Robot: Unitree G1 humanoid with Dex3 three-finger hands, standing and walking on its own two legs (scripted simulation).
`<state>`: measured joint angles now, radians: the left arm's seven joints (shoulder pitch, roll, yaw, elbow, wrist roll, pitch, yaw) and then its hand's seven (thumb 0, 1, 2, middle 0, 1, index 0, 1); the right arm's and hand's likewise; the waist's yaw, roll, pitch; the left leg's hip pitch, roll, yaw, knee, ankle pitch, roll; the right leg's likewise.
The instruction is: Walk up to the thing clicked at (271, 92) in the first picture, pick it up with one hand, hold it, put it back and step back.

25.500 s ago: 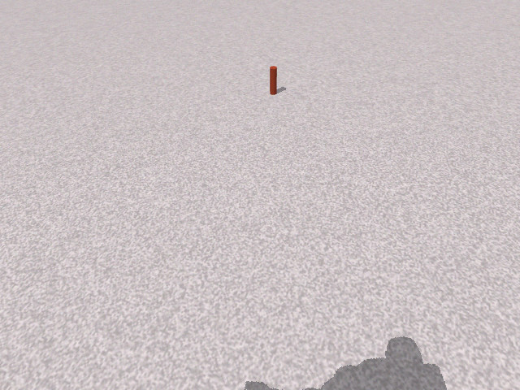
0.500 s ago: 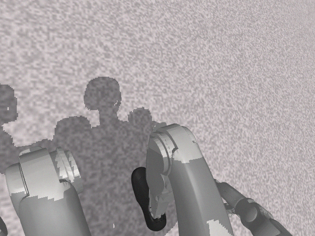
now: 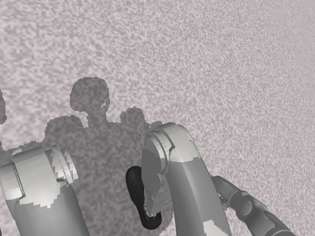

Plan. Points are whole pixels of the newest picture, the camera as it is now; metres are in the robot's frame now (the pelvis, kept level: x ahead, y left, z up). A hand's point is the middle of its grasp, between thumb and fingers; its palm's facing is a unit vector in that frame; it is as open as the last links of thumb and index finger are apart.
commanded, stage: loosen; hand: left
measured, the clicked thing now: out of the picture +0.41 +0.32 -0.18
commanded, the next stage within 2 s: open in 0.12 s
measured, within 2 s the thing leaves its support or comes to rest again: neither
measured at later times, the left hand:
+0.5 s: hand out of the picture +0.41 +0.31 -0.16, palm faces +0.45 -0.89 +0.01, open 10.1 cm
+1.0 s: hand out of the picture +0.41 +0.33 -0.14, palm faces +0.47 -0.88 +0.00, open 16.4 cm
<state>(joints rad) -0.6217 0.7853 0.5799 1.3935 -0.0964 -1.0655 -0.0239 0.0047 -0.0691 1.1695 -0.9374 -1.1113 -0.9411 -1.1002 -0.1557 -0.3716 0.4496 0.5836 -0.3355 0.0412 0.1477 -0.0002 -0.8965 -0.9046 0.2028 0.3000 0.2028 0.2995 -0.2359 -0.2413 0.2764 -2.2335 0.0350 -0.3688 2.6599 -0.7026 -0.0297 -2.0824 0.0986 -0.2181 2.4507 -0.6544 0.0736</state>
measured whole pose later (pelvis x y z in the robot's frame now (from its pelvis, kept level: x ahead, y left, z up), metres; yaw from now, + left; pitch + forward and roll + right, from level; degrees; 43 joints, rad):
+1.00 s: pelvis +0.00 +0.00 +0.01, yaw -1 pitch +13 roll -17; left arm -0.59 0.79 0.61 1.24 -0.09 -1.03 -0.04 -0.02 -0.45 0.16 -0.20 -0.15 -0.18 -0.16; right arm -0.15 -0.35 0.46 0.56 -0.33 0.05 0.14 0.00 -0.90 -0.90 0.20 0.30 0.20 0.30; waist -0.21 -0.26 0.28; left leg -2.22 0.04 -0.38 2.65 -0.71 -0.02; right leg -2.06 0.10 -0.23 2.42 -0.65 0.07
